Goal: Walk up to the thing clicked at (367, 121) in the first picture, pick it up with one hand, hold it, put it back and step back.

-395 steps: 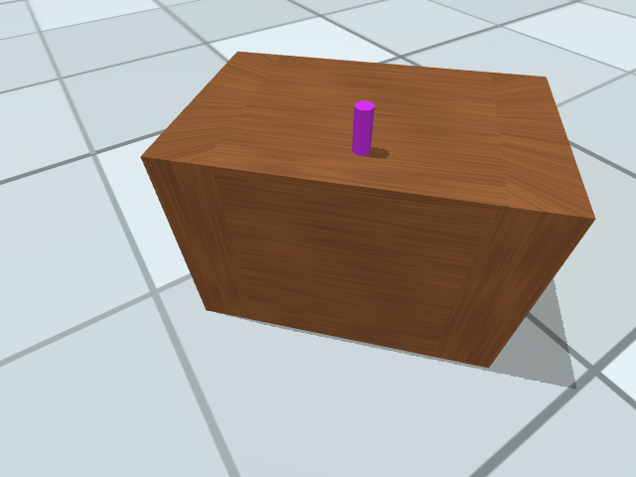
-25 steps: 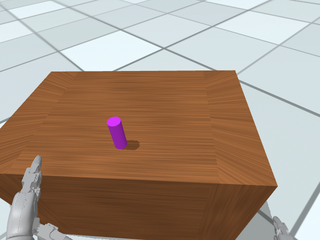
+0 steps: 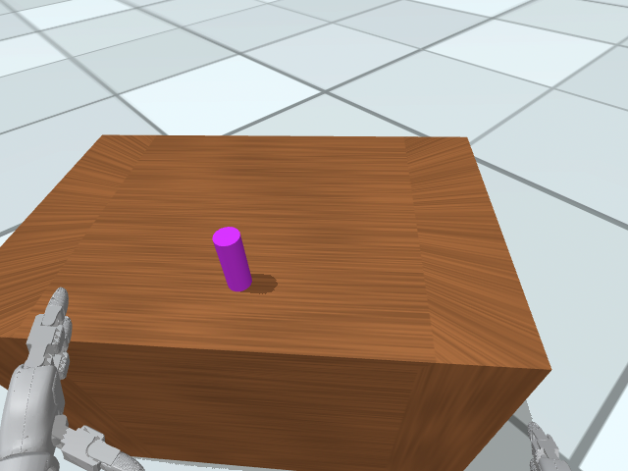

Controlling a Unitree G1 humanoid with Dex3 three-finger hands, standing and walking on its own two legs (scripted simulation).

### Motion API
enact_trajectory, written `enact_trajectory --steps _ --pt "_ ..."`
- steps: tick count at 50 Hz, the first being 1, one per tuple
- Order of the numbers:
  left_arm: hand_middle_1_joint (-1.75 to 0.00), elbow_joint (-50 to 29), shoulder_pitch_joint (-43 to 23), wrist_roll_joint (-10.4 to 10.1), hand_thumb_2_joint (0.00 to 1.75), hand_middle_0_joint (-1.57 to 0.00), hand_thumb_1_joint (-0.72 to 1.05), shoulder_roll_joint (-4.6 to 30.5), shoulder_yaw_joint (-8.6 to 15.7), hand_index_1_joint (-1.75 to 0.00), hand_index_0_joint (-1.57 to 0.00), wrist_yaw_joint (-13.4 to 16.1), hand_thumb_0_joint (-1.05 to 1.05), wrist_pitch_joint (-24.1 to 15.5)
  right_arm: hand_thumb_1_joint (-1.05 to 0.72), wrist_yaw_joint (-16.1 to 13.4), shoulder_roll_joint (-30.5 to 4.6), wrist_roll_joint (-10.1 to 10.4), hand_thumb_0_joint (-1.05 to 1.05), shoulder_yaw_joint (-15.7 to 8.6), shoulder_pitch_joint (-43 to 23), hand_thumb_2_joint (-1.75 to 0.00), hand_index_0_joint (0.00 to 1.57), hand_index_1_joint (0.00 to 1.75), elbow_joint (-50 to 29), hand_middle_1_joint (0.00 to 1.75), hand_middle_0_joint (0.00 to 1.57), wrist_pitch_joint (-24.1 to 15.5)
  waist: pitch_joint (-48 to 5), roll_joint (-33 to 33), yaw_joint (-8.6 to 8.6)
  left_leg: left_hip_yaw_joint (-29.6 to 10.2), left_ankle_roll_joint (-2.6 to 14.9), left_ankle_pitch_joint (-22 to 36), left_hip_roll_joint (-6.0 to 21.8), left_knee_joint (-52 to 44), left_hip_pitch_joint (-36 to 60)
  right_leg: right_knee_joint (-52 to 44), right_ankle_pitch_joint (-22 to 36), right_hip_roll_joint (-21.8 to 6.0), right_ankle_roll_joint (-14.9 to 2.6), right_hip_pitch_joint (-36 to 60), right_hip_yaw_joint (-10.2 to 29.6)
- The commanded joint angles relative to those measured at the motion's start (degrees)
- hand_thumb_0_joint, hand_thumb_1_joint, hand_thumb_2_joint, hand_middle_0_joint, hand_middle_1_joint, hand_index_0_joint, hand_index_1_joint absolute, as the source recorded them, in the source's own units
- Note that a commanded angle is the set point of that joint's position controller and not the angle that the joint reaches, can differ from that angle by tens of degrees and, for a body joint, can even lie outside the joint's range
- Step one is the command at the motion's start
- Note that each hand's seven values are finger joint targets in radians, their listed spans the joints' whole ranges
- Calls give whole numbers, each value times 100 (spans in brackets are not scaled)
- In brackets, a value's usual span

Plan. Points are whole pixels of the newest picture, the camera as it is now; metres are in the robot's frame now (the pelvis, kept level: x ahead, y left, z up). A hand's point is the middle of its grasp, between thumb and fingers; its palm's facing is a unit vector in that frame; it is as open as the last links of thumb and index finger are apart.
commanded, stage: go down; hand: left
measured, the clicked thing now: (233, 260) +0.46 +0.20 -0.01
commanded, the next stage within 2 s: none
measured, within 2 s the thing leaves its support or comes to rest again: neither
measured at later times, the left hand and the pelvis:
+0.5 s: hand (75, 304) +0.28 +0.33 +0.11, palm faces +0.22 -0.97 -0.08, open 17.4 cm; pelvis +0.01 +0.00 +0.00, yaw +0 degrees
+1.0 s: hand (60, 278) +0.31 +0.36 +0.12, palm faces +0.18 -0.98 -0.01, open 17.4 cm; pelvis +0.00 +0.01 +0.00, yaw +0 degrees
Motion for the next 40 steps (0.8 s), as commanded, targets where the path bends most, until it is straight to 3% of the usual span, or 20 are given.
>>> enact_trajectory --steps 1,3,5,7,8,9,12,14,17,18,22,24,25,27,29,30,31,32,36,40 --pt "-6 -823 -919 -218 6 -5 -56 1422 1026 -6 -5 -37 0 -444 52 -38 -751 42 0 -233 -452 -5 5 5 -739 5 5 -222 -400 -18 -77 121 76 848 -95 -183 183 -319 983 76 -45 -445 -104" --pt "-6 -722 -1297 -324 6 -5 -59 1578 1128 -7 -5 -159 0 -433 51 -90 -848 62 0 -351 -524 -5 5 5 -662 5 5 -208 -419 26 -154 127 84 805 -98 -173 191 -300 987 66 -43 -549 -82" --pt "-6 -320 -1551 -521 6 -5 -60 1478 1133 -6 -5 -388 0 -384 52 -95 -631 100 0 -140 -640 -5 5 5 -603 5 5 -199 -392 -87 -186 102 112 721 -97 -138 109 -303 948 47 -22 -578 -78" --pt "-5 -351 -2164 -704 6 -5 -61 1822 1310 -6 -5 -636 0 -397 51 -147 -739 132 0 -206 -740 -5 5 5 -508 5 5 -221 -612 133 -198 70 104 729 -84 -119 115 -235 965 47 -48 -568 -76" --pt "-5 -275 -2397 -783 6 -4 -58 1814 1271 -5 -4 -788 0 -395 51 -165 -559 145 0 5 -836 -5 5 5 -538 5 5 -222 -717 73 -200 65 118 910 -87 -78 167 -211 1150 35 -43 -539 -79" --pt "-5 342 -2262 -853 6 -4 -57 1918 1363 -5 -4 -952 0 -304 52 -220 -734 165 0 -83 -884 -5 5 5 -546 5 5 -228 -607 -142 -242 65 141 845 -97 -61 120 -237 1110 28 -23 -630 -56" --pt "-4 695 -2972 -1122 7 -4 -56 2259 1528 -5 -3 -1422 0 -217 51 -315 -786 188 0 -45 -837 -5 5 5 -368 5 5 -232 -786 -20 -291 29 151 804 -87 -78 152 -234 1083 27 -43 -667 -62" --pt "-4 880 -3287 -1260 5 -4 -55 2432 1635 -4 -4 -1667 0 -150 52 -336 -594 209 0 201 -939 -5 5 5 -377 5 5 -241 -1030 135 -167 38 161 1108 -119 -13 186 -198 1370 -6 -51 -547 -33" --pt "-3 1731 -3246 -1443 6 -4 -51 2636 1851 -4 -4 -2000 0 23 52 -392 -893 217 0 23 -679 -5 5 5 -240 5 5 -237 -1058 -23 -194 21 164 1326 -92 15 145 -141 1571 32 -56 -538 -74" --pt "-3 1654 -3606 -1481 6 -4 -51 2681 1824 -3 -3 -2116 0 44 51 -366 -684 231 0 239 -687 -6 5 5 -283 5 5 -245 -1187 91 -158 20 156 1359 -84 4 172 -142 1579 31 -73 -519 -75" --pt "-2 2399 -3975 -1569 6 -4 -50 2966 1969 -3 -3 -2453 0 161 51 -401 -880 230 0 196 -615 -6 5 5 -343 5 5 -291 -1220 181 -192 -41 116 1545 -37 -24 192 -92 1581 86 -119 -611 -99" --pt "-1 2075 -4410 -1607 6 -4 -48 3066 1962 -2 -3 -2584 0 128 52 -425 -939 221 0 125 -754 -6 5 5 -466 5 5 -360 -1435 334 -176 -37 112 1554 -40 -18 274 -97 1579 85 -128 -634 -83" --pt "-1 2649 -4285 -1586 6 -4 -48 3125 2024 -2 -3 -2636 0 184 51 -447 -1068 213 0 86 -604 -6 5 5 -435 5 5 -374 -1266 197 -221 -44 119 1380 -30 -43 211 -124 1406 103 -128 -726 -72" --pt "-1 2305 -4773 -1609 6 -4 -47 3181 1998 -1 -3 -2712 0 121 52 -453 -823 198 0 309 -785 -6 5 5 -487 5 5 -428 -1528 352 -166 -24 130 1589 -50 10 326 -104 1629 80 -118 -621 -64" --pt "0 2761 -4559 -1590 7 -4 -47 3211 2045 -2 -3 -2767 0 176 52 -489 -926 173 0 231 -713 -6 5 5 -409 5 5 -449 -1594 210 -169 -59 133 1843 -20 52 331 -63 1767 107 -119 -633 -89" --pt "-1 2738 -4737 -1600 6 -4 -48 3322 2048 -2 -3 -2803 0 186 52 -524 -1006 171 0 200 -707 -6 5 5 -458 5 5 -455 -1555 238 -218 -19 160 1768 -45 60 335 -130 1782 83 -94 -660 -44" --pt "0 2554 -4956 -1584 7 -4 -46 3331 2025 -2 -3 -2830 0 155 52 -521 -801 160 0 409 -844 -6 5 5 -550 5 5 -485 -1619 319 -178 -27 158 1732 -54 47 344 -117 1768 79 -99 -642 -61" --pt "-1 2773 -4975 -1589 6 -4 -46 3429 2084 -1 -3 -2863 0 174 52 -563 -954 159 0 251 -789 -6 5 5 -405 5 5 -489 -1507 331 -222 -24 158 1627 -59 26 285 -127 1692 85 -105 -707 -58" --pt "0 3088 -5281 -1544 6 -4 -48 3695 2131 -1 -3 -2945 0 204 52 -641 -1044 131 0 229 -657 -6 5 5 -245 5 5 -539 -1350 283 -285 10 180 1086 -93 -33 195 -246 1293 83 -94 -904 -26" --pt "-1 3182 -5575 -1520 5 -4 -50 3785 2110 -2 -4 -2982 0 211 52 -672 -1026 112 0 229 -688 -6 5 5 -269 5 5 -600 -1596 447 -348 -26 163 1250 -71 18 313 -201 1405 115 -112 -968 -60"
